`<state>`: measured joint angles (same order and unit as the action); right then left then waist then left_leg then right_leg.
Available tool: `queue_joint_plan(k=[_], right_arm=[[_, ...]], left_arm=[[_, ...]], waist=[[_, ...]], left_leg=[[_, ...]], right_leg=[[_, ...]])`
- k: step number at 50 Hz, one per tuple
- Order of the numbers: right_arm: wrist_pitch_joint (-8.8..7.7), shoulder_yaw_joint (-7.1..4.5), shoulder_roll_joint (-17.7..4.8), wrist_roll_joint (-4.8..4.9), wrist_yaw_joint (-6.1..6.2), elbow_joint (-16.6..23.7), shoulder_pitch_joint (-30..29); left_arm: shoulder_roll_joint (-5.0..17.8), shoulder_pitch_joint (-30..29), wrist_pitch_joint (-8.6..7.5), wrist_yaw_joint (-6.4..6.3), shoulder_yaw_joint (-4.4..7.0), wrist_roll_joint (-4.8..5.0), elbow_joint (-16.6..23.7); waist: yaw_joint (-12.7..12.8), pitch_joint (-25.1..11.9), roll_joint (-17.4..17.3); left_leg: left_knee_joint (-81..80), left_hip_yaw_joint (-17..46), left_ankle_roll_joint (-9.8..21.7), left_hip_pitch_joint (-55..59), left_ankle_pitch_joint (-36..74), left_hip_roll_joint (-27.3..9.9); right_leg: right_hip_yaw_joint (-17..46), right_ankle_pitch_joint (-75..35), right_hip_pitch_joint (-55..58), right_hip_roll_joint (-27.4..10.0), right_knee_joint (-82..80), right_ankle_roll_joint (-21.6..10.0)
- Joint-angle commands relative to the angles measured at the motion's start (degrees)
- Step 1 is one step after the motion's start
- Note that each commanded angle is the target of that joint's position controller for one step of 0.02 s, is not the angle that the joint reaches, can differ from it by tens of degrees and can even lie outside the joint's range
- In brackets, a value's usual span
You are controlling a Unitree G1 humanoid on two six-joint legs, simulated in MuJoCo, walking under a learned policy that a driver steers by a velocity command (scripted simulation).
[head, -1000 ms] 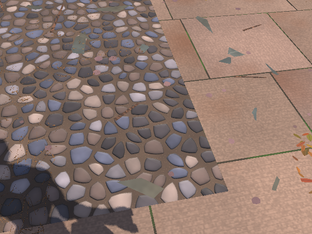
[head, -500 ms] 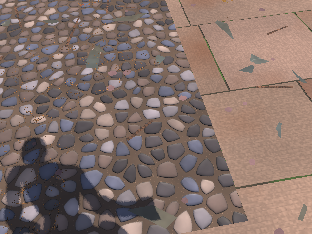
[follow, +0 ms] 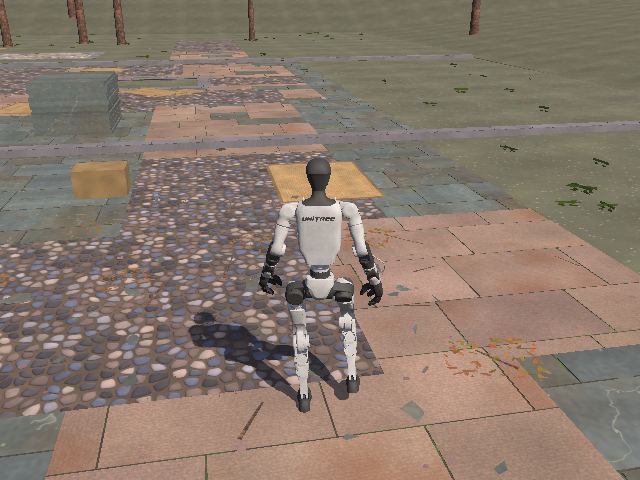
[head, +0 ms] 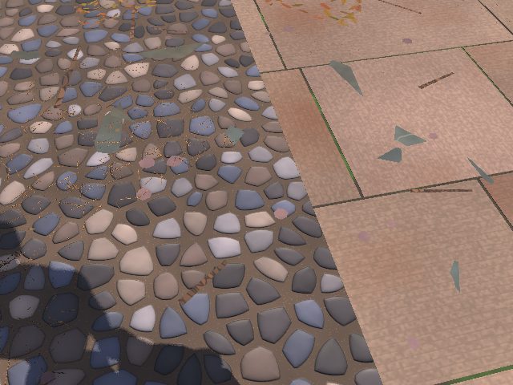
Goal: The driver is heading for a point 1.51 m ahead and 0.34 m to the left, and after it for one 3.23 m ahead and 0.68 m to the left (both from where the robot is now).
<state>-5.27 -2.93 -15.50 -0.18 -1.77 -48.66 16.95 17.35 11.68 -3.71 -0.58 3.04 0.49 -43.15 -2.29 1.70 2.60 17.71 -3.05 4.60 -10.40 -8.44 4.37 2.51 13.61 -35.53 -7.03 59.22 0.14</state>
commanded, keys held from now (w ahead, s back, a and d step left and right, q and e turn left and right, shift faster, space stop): w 0.08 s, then no key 0.92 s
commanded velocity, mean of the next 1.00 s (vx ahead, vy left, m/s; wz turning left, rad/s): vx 0.16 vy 0.00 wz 0.00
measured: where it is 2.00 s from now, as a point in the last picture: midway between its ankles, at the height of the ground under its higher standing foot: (264, 379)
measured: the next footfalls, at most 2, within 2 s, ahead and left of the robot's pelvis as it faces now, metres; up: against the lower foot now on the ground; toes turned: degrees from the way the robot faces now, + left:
right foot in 0.26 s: +0.33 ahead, -0.15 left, +0.00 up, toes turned -1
left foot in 0.60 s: +0.29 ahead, +0.10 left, +0.00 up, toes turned +0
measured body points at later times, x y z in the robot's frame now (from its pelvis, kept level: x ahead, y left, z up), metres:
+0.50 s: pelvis +0.21 -0.06 -0.01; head +0.24 -0.07 +0.44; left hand +0.34 +0.20 -0.12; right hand +0.30 -0.33 -0.14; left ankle +0.21 +0.10 -0.71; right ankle +0.29 -0.15 -0.75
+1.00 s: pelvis +0.27 -0.03 -0.01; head +0.28 -0.02 +0.44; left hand +0.36 +0.24 -0.15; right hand +0.35 -0.28 -0.15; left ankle +0.25 +0.10 -0.75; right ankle +0.29 -0.15 -0.75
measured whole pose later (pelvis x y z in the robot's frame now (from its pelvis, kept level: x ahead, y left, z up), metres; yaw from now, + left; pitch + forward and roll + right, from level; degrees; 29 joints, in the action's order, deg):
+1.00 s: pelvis +0.27 -0.03 -0.01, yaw +0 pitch -1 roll +0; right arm -0.5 -1.4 -12.9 -0.1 1.7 -56.7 11.0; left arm 14.0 8.4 0.3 -1.3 2.0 -0.2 -57.2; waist 0.1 2.2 -0.2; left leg 29.5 0.2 -0.6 -10.4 -17.9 -1.2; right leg -1.3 13.6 -13.4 -0.5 28.3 0.3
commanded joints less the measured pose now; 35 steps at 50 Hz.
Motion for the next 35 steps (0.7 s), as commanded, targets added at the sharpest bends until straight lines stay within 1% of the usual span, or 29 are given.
queue_joint_plan(k=[1,4,6,8,9,10,11,12,13,14,15,16,17,18,19,20,21,22,24,25,27,28,29,30,31,32,33,34,35], right_arm=[[-1.10,-1.86,-8.6,0.28,0.79,3.6,-3.3],[-0.58,-1.94,-9.7,0.78,1.21,2.5,-0.8],[0.06,-1.86,-10.1,0.80,1.40,1.3,1.6],[1.05,-1.79,-10.2,0.77,1.63,0.2,3.3],[1.50,-1.79,-10.3,0.78,1.78,-0.1,3.4],[1.86,-1.85,-10.6,0.83,1.94,-0.3,3.0],[2.16,-1.96,-10.9,0.89,2.12,-0.3,2.0],[2.40,-1.90,-10.8,1.05,2.31,0.0,0.3],[2.32,-1.32,-9.2,0.47,2.39,0.3,1.3],[1.67,0.20,-5.1,-1.15,2.19,1.2,6.2],[1.53,1.27,-2.4,-0.32,1.73,-1.2,13.3],[1.98,-0.18,-8.2,0.95,1.50,-2.0,11.2],[2.67,-0.65,-9.2,1.88,1.71,-0.5,5.9],[3.58,-0.64,-8.3,1.44,2.31,0.1,2.4],[4.76,-0.83,-7.7,0.85,2.86,0.2,1.3],[5.77,-0.68,-6.4,0.62,3.28,-0.1,2.4],[6.35,-0.46,-5.2,0.41,3.68,-0.6,3.5],[6.60,-0.29,-4.5,0.18,4.00,-1.0,4.1],[6.73,-0.13,-4.2,-0.19,4.27,-1.1,2.9],[6.82,-0.23,-4.5,-0.20,4.26,-1.1,2.0],[6.91,-0.36,-4.5,-0.41,4.01,-1.4,1.1],[6.87,-0.38,-4.4,-0.86,3.87,-1.5,0.6],[6.80,-0.38,-4.8,-1.47,3.84,-1.1,-0.2],[6.59,-0.49,-6.4,-1.63,4.01,-0.2,-1.2],[6.52,-1.44,-10.4,-0.70,4.27,-0.5,-3.2],[6.07,-1.12,-7.9,-0.47,4.02,-1.0,-4.0],[5.47,-0.50,-5.7,-0.83,3.88,-1.3,-4.7],[4.91,-0.28,-5.0,-1.01,3.74,-1.5,-5.6],[4.35,-0.17,-4.7,-0.84,3.59,-1.7,-5.8]], left_arm=[[2.7,0.4,-0.17,-0.02,0.54,-0.46,3.1],[1.3,-5.7,-0.97,0.70,-0.08,-0.23,4.4],[1.0,-9.5,-1.47,1.34,-0.33,-0.25,5.4],[1.4,-11.2,-1.94,2.09,-0.18,-0.31,6.3],[2.0,-11.3,-2.09,2.45,0.02,-0.40,6.5],[2.8,-10.4,-2.16,2.69,0.34,-0.56,6.4],[3.9,-8.0,-2.17,2.74,0.76,-0.79,5.8],[5.0,-2.9,-2.25,2.56,1.41,-1.22,4.1],[8.2,2.2,-2.43,2.13,2.37,-1.74,2.7],[11.9,6.8,-2.14,1.66,2.72,-3.27,2.6],[9.2,8.0,-1.23,1.76,1.90,-2.67,2.0],[6.6,7.8,-0.35,2.12,1.28,-1.20,2.0],[6.0,3.2,0.07,2.12,1.01,-0.55,2.3],[4.5,-0.9,0.24,2.02,0.45,-0.74,2.5],[3.2,-4.4,0.32,1.99,-0.02,-1.12,2.6],[3.4,-6.7,0.37,2.01,0.11,-1.85,2.4],[3.5,-8.0,0.35,1.98,0.24,-2.34,2.1],[3.4,-8.7,0.28,1.85,0.23,-2.53,1.7],[3.5,-8.2,0.36,1.45,0.29,-2.30,0.5],[3.7,-8.0,0.59,1.23,0.31,-2.03,-0.1],[3.7,-8.6,1.26,0.89,0.10,-1.47,-1.1],[3.0,-8.6,1.52,0.81,-0.22,-1.26,-1.5],[1.6,-7.2,1.66,0.81,-0.73,-1.28,-2.6],[1.0,-5.7,1.78,0.80,-1.03,-1.59,-3.4],[1.5,-3.0,1.95,0.69,-0.64,-1.66,-3.7],[1.9,-4.2,2.18,0.32,-0.65,-1.89,-4.1],[2.0,-4.4,2.36,0.02,-0.52,-1.65,-4.2],[1.6,-4.0,2.57,-0.29,-0.53,-1.47,-4.9],[1.9,-3.5,2.72,-0.46,-0.43,-1.53,-5.5]], waist=[[2.1,0.3,-5.1],[-0.3,1.3,-4.7],[-1.9,2.1,-4.4],[-2.3,1.2,-5.4],[-2.0,0.3,-6.1],[-1.0,-0.7,-6.9],[0.6,-2.1,-7.6],[3.7,-4.7,-7.3],[5.5,-9.3,-4.3],[4.5,-18.3,4.9],[3.6,-26.6,13.3],[5.3,-25.7,7.1],[4.5,-17.6,4.2],[3.5,-12.4,1.0],[1.7,-9.1,0.8],[0.0,-7.8,3.1],[-0.8,-7.5,4.6],[-1.1,-7.7,5.3],[-0.3,-9.1,5.3],[0.1,-9.3,5.0],[-0.3,-7.8,4.3],[-0.5,-6.5,3.8],[-0.5,-4.6,2.7],[0.5,-2.4,0.4],[3.9,0.1,-6.5],[3.0,0.9,-8.4],[3.2,1.0,-9.2],[3.5,0.6,-9.6],[3.5,0.2,-9.3]], left_leg=[[-11.8,11.6,9.9,-0.7,7.3,-15.6],[-11.5,7.6,7.8,0.4,8.5,-13.8],[-9.3,6.3,7.2,1.9,14.4,-13.8],[-5.4,6.2,6.2,6.0,20.7,-14.7],[-3.1,6.5,5.5,7.9,22.7,-15.3],[-0.8,7.2,4.6,9.5,24.1,-15.9],[2.2,7.5,3.7,10.5,26.7,-15.9],[7.8,6.6,2.2,10.2,30.9,-14.2],[16.8,4.6,-0.2,7.2,27.5,-10.6],[33.9,2.9,-3.7,-7.7,5.0,-5.7],[47.5,6.5,-6.2,-17.2,-31.5,-1.1],[51.6,10.9,-6.3,-18.8,-32.3,-3.3],[51.8,8.7,-6.6,-22.5,-29.3,-5.3],[49.1,7.6,-7.1,-22.6,-25.7,-7.3],[45.0,7.6,-7.5,-19.2,-22.8,-9.0],[41.0,6.9,-7.9,-13.9,-19.7,-9.4],[37.4,5.8,-8.2,-10.0,-18.0,-8.8],[33.6,5.2,-8.4,-7.3,-17.1,-8.5],[27.0,4.8,-8.0,-4.1,-12.5,-8.4],[24.2,4.6,-7.7,-2.8,-9.6,-8.3],[17.6,3.5,-6.7,1.0,-3.8,-7.6],[14.2,3.0,-5.9,3.2,-1.8,-7.1],[10.7,4.2,-4.9,4.2,-0.2,-7.9],[6.7,7.8,-3.5,3.2,-0.1,-11.1],[6.3,8.5,-1.8,-3.2,-8.7,-11.6],[4.0,8.3,-1.8,-9.3,-16.9,-10.3],[2.7,8.2,-2.7,-11.3,-17.7,-10.0],[2.5,7.9,-3.7,-11.4,-14.7,-9.7],[3.1,7.5,-4.3,-10.0,-11.1,-9.4]], right_leg=[[1.2,-9.6,-2.3,-2.2,-7.8,1.1],[-0.9,-18.3,0.2,-0.2,-19.4,1.0],[-2.3,-20.8,2.3,1.7,-24.5,1.0],[-2.4,-20.7,3.3,3.3,-27.7,0.1],[-2.1,-19.3,4.0,3.9,-29.0,-0.6],[-1.7,-17.6,5.6,4.4,-30.2,-1.5],[-1.8,-16.5,8.6,5.1,-31.3,-2.4],[-2.9,-18.7,15.5,6.4,-33.9,-3.6],[-1.6,-34.1,25.6,3.8,-34.3,-5.4],[11.4,-56.5,45.8,-9.1,-28.0,-11.9],[24.2,-61.3,54.6,-18.0,-28.9,-19.9],[23.2,-49.8,50.3,-15.2,-31.5,-18.6],[18.6,-40.0,43.2,-12.9,-34.4,-16.5],[15.6,-32.8,35.5,-10.6,-37.1,-15.0],[12.7,-27.5,27.7,-8.9,-39.8,-13.7],[10.2,-23.8,21.2,-7.1,-42.1,-12.9],[7.9,-22.2,17.5,-5.7,-43.4,-12.8],[6.1,-21.9,15.9,-4.9,-43.9,-12.9],[5.2,-17.0,16.2,-4.6,-44.3,-13.0],[5.4,-12.2,16.2,-4.7,-44.6,-12.8],[5.3,1.5,14.0,-3.7,-44.9,-11.1],[5.1,8.7,12.4,-2.5,-44.9,-9.3],[4.8,14.2,11.0,-1.0,-44.6,-6.8],[4.0,16.7,10.6,0.9,-42.6,-4.1],[0.4,14.1,12.8,4.7,-41.2,-2.0],[-1.4,9.0,18.6,5.8,-38.5,-0.9],[-1.7,5.4,21.6,5.7,-36.8,-1.0],[-1.7,2.7,23.1,5.5,-35.8,-1.4],[-1.8,0.3,23.2,5.5,-35.3,-1.8]])
Velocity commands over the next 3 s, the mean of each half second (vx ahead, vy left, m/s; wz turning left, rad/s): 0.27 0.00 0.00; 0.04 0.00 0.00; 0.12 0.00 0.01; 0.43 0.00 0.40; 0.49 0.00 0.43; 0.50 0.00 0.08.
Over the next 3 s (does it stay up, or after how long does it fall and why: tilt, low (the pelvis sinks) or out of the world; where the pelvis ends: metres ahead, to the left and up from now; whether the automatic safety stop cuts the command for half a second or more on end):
stays up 1.07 0.25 -0.02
